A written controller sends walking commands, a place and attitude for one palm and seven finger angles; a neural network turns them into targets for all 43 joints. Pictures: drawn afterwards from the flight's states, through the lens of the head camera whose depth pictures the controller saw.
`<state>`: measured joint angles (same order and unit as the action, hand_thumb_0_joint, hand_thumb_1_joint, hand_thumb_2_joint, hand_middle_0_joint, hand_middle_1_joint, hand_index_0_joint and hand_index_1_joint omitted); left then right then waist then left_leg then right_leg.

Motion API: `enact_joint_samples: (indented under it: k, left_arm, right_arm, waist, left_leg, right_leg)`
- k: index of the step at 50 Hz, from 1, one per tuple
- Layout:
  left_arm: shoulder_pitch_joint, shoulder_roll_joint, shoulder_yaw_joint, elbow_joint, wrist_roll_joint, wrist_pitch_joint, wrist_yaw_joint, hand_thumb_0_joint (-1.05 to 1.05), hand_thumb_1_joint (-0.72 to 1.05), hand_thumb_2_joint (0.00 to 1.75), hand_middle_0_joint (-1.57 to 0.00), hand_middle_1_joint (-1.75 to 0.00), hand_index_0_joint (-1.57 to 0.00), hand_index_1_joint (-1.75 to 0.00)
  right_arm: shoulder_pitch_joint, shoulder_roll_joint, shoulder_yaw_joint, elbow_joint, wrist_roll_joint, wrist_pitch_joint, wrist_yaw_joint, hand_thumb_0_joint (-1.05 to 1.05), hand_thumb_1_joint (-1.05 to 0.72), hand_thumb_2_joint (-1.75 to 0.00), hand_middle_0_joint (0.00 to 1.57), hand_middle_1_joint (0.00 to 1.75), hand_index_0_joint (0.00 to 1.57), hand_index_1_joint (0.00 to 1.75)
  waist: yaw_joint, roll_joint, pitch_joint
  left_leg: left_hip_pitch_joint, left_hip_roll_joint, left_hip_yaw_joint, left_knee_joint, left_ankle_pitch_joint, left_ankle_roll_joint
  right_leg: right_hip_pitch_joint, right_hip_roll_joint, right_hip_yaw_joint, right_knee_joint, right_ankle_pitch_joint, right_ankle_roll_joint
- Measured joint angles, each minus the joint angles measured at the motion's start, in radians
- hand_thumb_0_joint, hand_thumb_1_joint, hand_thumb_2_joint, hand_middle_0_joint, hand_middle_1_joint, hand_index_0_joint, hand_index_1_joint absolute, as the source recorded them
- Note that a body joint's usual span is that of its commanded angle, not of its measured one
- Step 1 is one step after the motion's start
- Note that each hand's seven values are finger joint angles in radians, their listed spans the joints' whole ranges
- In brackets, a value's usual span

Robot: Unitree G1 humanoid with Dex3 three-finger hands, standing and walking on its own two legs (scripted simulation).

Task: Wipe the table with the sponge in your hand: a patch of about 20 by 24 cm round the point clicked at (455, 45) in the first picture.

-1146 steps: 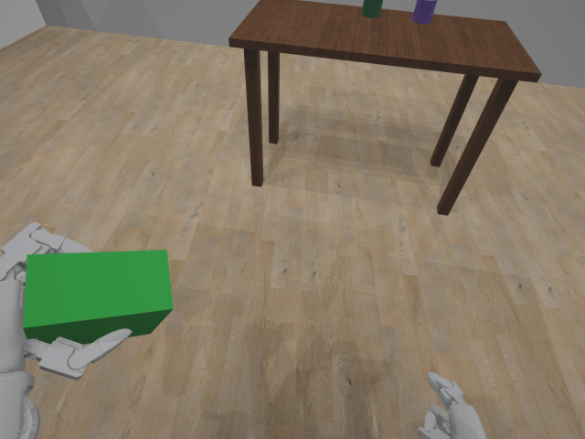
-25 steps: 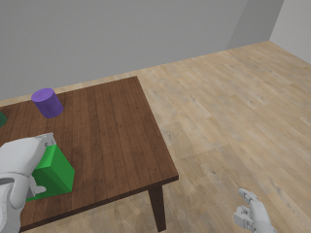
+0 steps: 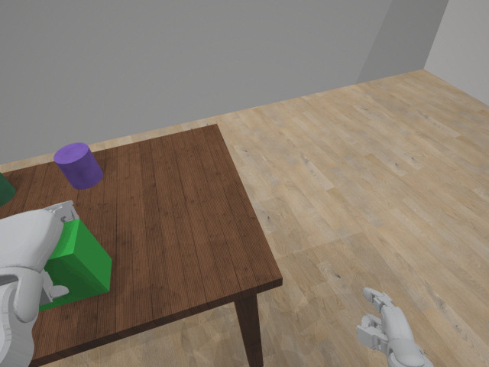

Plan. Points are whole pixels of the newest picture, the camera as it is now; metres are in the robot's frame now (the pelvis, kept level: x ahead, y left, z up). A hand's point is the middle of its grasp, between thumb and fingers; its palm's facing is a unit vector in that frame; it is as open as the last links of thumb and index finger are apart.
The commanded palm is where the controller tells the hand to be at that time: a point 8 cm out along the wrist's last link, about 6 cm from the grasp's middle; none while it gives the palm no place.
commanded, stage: move the sponge above the wiping area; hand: left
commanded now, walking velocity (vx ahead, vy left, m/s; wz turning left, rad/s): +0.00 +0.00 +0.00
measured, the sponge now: (63, 273) +0.20 +0.33 +0.07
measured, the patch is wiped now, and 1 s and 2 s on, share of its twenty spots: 0.00 0.00 0.00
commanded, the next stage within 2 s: lower the sponge onto the table in 0.44 s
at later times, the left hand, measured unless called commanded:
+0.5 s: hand (52, 259) +0.20 +0.32 +0.11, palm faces +0.04 -0.04 -1.00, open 10.4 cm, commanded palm +0.17 +0.32 +0.17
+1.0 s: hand (60, 266) +0.20 +0.32 +0.10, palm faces -0.02 -0.04 -1.00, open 10.4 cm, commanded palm +0.18 +0.32 +0.16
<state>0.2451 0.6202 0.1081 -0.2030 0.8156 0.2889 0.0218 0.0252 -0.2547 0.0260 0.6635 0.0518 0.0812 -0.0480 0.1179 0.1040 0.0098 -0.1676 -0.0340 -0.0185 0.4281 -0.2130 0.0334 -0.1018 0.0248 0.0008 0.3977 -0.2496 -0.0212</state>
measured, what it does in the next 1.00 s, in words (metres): stands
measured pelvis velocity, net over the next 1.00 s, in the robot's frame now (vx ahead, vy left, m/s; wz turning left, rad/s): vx -0.01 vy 0.00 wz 0.01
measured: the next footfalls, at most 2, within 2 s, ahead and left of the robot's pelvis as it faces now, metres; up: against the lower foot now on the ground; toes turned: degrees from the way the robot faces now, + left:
none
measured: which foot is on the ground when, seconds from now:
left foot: down 0.00-1.00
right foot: down 0.00-1.00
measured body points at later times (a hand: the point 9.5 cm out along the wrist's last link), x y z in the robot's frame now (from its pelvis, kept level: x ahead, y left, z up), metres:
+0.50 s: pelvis -0.01 +0.00 +0.00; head -0.02 -0.04 +0.45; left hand +0.20 +0.32 +0.17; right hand +0.23 -0.20 -0.09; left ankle +0.01 +0.10 -0.74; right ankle -0.02 -0.11 -0.74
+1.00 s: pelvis -0.01 +0.00 +0.00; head -0.01 -0.04 +0.45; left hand +0.20 +0.32 +0.15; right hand +0.23 -0.21 -0.09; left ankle +0.01 +0.10 -0.74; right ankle -0.02 -0.11 -0.74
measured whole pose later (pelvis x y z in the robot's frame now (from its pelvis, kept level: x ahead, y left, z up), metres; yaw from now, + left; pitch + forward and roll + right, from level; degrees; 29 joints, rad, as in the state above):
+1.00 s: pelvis -0.01 +0.00 +0.00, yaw +1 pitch -3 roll +0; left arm 0.22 0.60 0.07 -0.15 0.83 0.24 -0.01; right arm 0.04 -0.27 0.02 0.67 0.05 0.06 -0.07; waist 0.12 0.11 0.02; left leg -0.17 -0.03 -0.03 0.43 -0.20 0.03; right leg -0.10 0.03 -0.01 0.40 -0.24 -0.02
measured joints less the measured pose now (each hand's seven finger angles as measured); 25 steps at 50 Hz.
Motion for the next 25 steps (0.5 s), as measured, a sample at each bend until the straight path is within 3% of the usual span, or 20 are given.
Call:
enact_joint_samples:
  k: [6,10,15,20,25]
  left_arm:
    - [0.056,-0.003,0.008,-0.023,-0.013,0.025,-0.051,0.00,-0.52,1.02,-0.70,-1.31,-0.71,-1.31]
    - [0.086,-0.005,-0.014,-0.054,-0.005,-0.044,-0.052,0.00,-0.52,1.03,-0.70,-1.30,-0.71,-1.31]
    - [0.040,-0.003,-0.029,-0.031,0.012,-0.090,-0.005,0.00,-0.52,1.03,-0.70,-1.30,-0.71,-1.30]
    - [-0.040,-0.015,-0.026,0.031,0.012,-0.038,0.015,0.00,-0.52,1.03,-0.70,-1.30,-0.71,-1.30]
    - [-0.041,-0.020,-0.027,0.037,0.006,0.013,-0.022,0.00,-0.52,1.03,-0.70,-1.30,-0.71,-1.31]
  right_arm:
    - [0.013,-0.023,-0.006,-0.013,-0.001,-0.004,-0.005,0.01,-0.90,-0.90,0.20,0.30,0.20,0.30]
    - [0.031,-0.029,-0.018,-0.012,-0.008,-0.017,-0.018,0.01,-0.90,-0.90,0.20,0.30,0.20,0.30]
    - [0.034,-0.019,-0.024,0.010,-0.004,-0.019,-0.028,0.01,-0.90,-0.90,0.20,0.30,0.20,0.30]
    - [0.016,-0.004,-0.011,0.025,0.002,-0.013,-0.024,0.02,-0.90,-0.90,0.20,0.30,0.20,0.30]
    - [0.005,-0.002,0.002,0.012,0.002,-0.010,-0.013,0.02,-0.90,-0.90,0.20,0.30,0.20,0.30]
  waist:
    - [-0.004,0.006,0.001]
    - [0.007,0.003,0.008]
    - [0.020,-0.002,0.015]
    - [0.009,0.000,0.011]
    - [-0.011,0.009,0.004]
  left_leg:
    - [-0.009,-0.002,-0.003,0.006,0.000,0.004]
    - [-0.009,-0.004,-0.007,0.013,-0.002,0.005]
    - [-0.006,-0.002,-0.010,0.018,0.000,0.002]
    - [-0.004,-0.004,-0.009,0.006,0.011,0.001]
    - [-0.003,-0.004,-0.003,-0.006,0.018,0.002]
  right_leg:
    - [-0.005,-0.002,-0.004,0.002,0.000,0.003]
    - [-0.002,-0.003,-0.008,0.005,-0.001,0.004]
    - [0.002,-0.001,-0.011,0.008,0.001,0.002]
    - [-0.002,-0.003,-0.010,0.008,0.006,0.001]
    - [-0.006,-0.004,-0.003,0.005,0.010,0.002]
